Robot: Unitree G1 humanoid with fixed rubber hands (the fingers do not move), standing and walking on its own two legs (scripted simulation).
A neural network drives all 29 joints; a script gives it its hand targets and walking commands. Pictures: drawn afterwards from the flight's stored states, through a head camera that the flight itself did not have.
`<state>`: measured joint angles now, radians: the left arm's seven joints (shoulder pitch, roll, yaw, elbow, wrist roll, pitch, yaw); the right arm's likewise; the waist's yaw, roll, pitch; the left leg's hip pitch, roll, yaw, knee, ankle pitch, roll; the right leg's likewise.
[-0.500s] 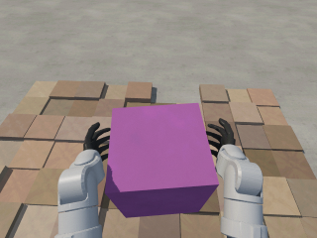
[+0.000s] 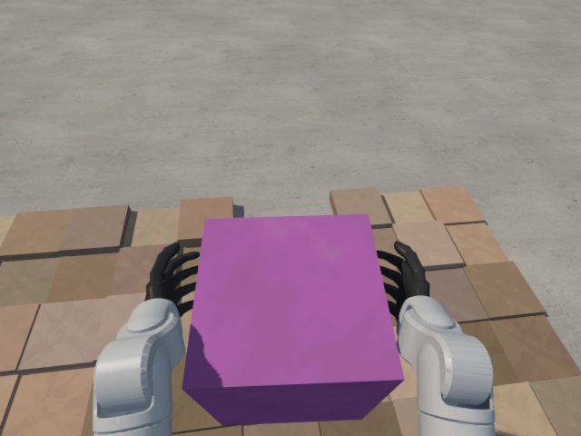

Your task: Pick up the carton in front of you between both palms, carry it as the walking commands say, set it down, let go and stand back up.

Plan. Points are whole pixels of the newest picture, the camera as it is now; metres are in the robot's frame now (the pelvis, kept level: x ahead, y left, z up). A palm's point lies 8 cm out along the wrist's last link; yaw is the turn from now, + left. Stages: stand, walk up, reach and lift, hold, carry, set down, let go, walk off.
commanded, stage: carry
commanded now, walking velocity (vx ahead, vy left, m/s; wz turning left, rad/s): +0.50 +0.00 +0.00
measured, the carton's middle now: (289, 327) +0.29 -0.01 +0.00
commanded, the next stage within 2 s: none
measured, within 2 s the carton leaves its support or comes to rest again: neither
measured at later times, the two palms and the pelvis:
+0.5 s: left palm (131, 144) +0.60 +0.25 +0.08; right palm (304, 125) +0.66 -0.05 +0.08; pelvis +0.30 +0.04 -0.02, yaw +7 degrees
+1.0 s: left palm (154, 58) +0.92 +0.28 +0.08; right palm (282, 56) +0.95 -0.02 +0.08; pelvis +0.63 +0.09 -0.01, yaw +4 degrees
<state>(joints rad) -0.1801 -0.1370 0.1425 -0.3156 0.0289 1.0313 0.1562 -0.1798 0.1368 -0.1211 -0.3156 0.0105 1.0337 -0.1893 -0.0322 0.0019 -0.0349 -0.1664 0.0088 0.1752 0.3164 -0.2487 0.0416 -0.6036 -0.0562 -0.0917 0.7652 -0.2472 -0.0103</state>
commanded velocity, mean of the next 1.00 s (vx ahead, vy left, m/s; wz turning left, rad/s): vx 0.50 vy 0.00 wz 0.00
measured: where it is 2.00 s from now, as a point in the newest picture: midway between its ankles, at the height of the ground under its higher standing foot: (233, 211)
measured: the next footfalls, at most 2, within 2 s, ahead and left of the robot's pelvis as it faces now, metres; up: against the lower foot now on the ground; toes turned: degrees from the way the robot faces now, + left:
right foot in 0.08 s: +0.23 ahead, -0.11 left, -0.01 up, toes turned +9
left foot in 0.44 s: +0.40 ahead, +0.14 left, +0.01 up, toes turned +9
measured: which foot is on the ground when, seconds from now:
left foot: down 0.00-0.16, up 0.18-0.42, down 0.44-0.90, up 0.92-1.00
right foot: up 0.00-0.06, down 0.08-0.46, up 0.48-0.90, down 0.92-1.00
